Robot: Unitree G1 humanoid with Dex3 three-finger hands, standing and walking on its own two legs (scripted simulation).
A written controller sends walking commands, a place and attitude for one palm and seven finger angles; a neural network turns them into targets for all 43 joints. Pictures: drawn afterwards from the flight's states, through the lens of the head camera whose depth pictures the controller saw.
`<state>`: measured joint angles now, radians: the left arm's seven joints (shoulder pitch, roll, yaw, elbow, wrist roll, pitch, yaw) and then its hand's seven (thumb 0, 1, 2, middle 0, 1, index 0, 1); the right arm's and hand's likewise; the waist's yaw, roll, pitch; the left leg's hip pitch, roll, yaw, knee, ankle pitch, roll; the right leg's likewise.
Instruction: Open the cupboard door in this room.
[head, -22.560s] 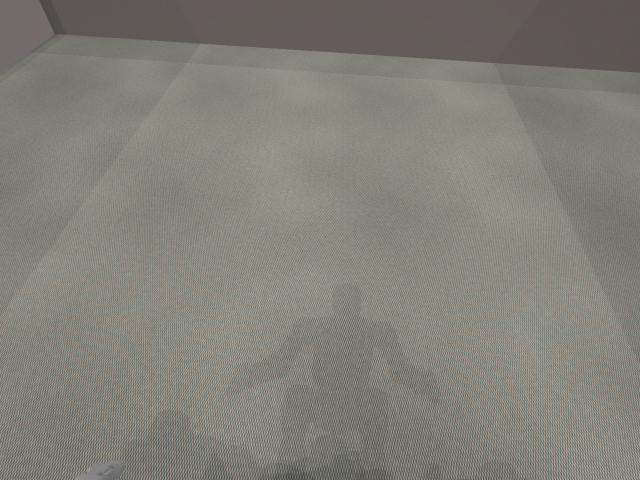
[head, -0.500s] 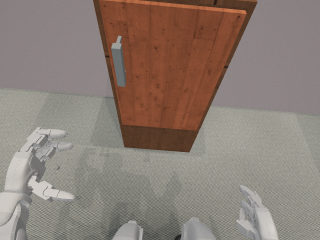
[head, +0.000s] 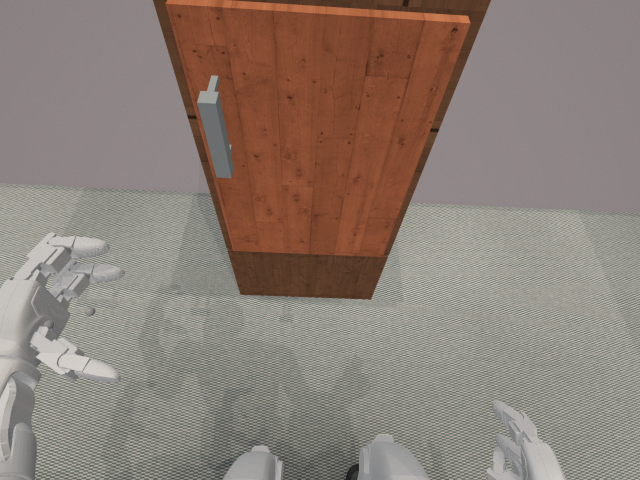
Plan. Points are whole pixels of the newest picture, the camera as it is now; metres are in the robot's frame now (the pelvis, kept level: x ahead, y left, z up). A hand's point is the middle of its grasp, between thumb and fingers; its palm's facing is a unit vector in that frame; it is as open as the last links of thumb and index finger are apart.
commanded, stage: raise the hand with hooked fingers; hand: left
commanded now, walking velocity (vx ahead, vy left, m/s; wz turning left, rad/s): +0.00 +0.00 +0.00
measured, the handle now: (219, 128) +0.60 +0.18 +0.04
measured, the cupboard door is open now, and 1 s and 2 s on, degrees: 0 0 0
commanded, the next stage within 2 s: move the hooked fingers beside the handle in 0.28 s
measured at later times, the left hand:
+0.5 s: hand (96, 311) +0.29 +0.27 +0.04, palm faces +0.03 -1.00 -0.04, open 13.9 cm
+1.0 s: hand (131, 243) +0.38 +0.25 +0.04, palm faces +0.02 -1.00 -0.02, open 13.9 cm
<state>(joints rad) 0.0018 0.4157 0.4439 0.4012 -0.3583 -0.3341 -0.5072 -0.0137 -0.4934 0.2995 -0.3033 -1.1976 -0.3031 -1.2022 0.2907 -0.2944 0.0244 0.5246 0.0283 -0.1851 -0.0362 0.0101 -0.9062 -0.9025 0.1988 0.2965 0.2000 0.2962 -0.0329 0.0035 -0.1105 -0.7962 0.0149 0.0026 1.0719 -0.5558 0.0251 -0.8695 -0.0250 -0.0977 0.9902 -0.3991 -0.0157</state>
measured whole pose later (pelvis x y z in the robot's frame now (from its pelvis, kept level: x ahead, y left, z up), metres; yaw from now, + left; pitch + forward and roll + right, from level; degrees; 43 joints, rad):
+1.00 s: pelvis -0.01 +0.00 -0.01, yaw -1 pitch +19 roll -2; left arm -0.40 0.47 0.46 0.77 -0.25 -0.36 -0.46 -0.01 -0.49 0.30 -0.30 -1.20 -0.30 -1.20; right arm 0.32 -0.28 0.04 0.57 0.03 -0.09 -0.05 0.01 -0.91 -0.90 0.20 0.30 0.20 0.30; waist -0.08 -0.01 -0.11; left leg -0.87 0.02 0.02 1.09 -0.55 0.02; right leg -0.95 -0.02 -0.08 1.01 -0.39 -0.02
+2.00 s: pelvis -0.01 +0.01 -0.03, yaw -3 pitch +29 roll -5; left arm -1.04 0.78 0.54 1.26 -0.05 -0.35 -0.39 -0.01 -0.49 0.30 -0.30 -1.20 -0.30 -1.20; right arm 0.38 -0.29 0.09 0.57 -0.03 0.10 -0.01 0.00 -0.91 -0.90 0.20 0.30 0.20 0.30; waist -0.25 0.02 -0.09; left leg -1.13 0.05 0.00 1.22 -0.59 0.04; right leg -1.18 0.01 -0.10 1.06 -0.38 0.00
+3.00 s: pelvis +0.00 +0.01 -0.02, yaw -3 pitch +28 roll -5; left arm -0.95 0.71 0.51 1.20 -0.08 -0.38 -0.38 -0.01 -0.50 0.30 -0.30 -1.20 -0.30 -1.20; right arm 0.38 -0.28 0.07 0.58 -0.02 0.12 0.01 0.00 -0.91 -0.90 0.20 0.30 0.20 0.30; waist -0.22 0.02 -0.10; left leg -1.09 0.05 -0.01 1.18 -0.58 0.03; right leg -1.14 0.01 -0.11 1.03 -0.38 -0.01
